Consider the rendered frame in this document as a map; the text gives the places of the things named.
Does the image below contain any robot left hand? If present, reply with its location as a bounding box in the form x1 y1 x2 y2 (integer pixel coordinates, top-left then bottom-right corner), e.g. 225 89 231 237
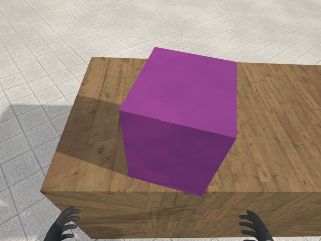
44 206 81 241

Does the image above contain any pedestal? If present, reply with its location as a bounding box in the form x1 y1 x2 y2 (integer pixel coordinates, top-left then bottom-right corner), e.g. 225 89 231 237
40 57 321 239

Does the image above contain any carton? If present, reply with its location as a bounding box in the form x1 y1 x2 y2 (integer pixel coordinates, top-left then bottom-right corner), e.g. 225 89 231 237
119 47 237 197

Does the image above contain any robot right hand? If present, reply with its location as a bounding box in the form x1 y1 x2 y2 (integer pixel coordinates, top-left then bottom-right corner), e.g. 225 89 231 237
239 210 274 241

